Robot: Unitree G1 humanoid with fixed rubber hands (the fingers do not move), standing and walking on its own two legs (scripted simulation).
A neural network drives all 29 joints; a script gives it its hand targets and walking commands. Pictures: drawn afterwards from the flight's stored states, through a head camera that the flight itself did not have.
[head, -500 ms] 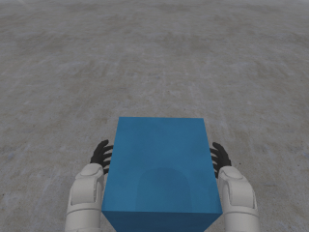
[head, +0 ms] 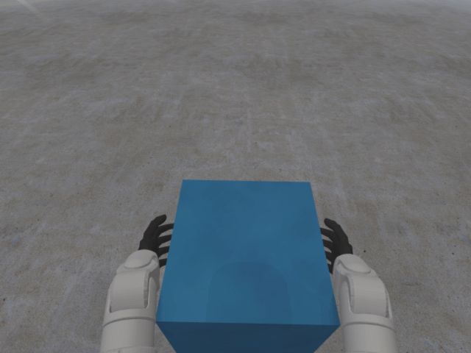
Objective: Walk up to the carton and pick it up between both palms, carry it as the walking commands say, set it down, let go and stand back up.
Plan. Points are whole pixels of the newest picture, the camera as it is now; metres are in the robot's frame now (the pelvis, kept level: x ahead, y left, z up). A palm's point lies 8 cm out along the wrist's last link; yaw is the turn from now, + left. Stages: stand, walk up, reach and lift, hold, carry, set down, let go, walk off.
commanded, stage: hold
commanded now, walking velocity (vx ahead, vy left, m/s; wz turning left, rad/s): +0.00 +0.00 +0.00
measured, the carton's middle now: (244, 273) +0.29 +0.00 -0.02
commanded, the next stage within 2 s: carry in 0.84 s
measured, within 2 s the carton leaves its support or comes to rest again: neither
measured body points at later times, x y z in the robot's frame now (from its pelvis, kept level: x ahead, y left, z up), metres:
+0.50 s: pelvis +0.01 +0.00 +0.00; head -0.03 +0.00 +0.45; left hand +0.29 +0.17 +0.04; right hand +0.29 -0.17 +0.03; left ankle +0.01 +0.13 -0.75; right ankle +0.02 -0.13 -0.75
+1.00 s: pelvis +0.00 +0.01 -0.01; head -0.02 +0.01 +0.43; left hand +0.30 +0.17 +0.05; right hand +0.29 -0.16 +0.05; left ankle +0.01 +0.13 -0.75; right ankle +0.02 -0.13 -0.75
